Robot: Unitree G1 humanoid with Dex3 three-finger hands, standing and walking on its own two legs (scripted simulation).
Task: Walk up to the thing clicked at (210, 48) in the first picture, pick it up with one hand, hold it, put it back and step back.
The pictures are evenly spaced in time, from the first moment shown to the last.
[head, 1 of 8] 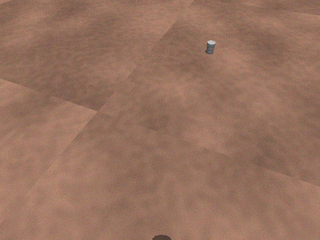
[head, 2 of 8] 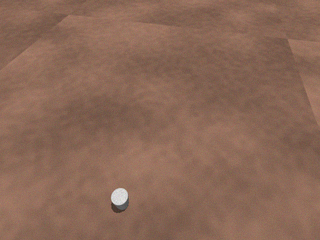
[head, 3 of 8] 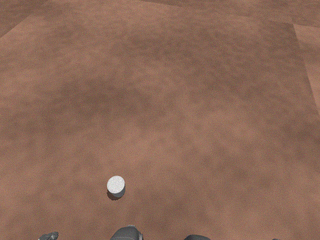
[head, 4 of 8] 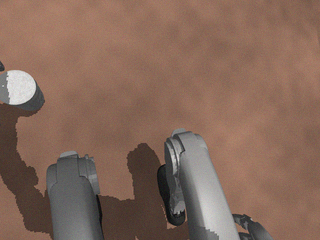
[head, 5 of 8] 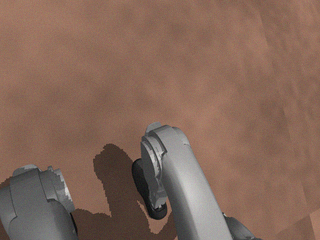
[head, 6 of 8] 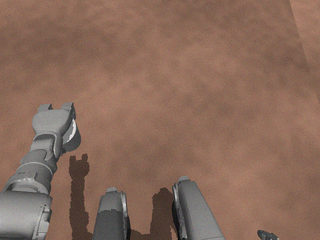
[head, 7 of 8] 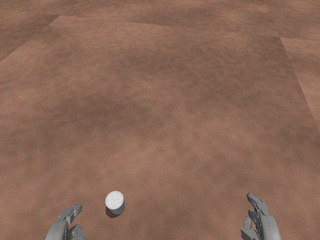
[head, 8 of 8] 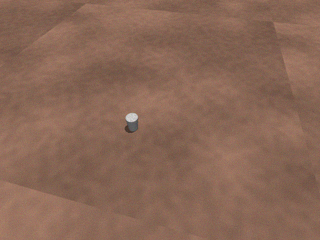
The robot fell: no
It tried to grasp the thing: yes
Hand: left
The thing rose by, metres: 0.62
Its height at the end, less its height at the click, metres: +0.00
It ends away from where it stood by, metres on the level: 0.03
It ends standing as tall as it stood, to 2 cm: yes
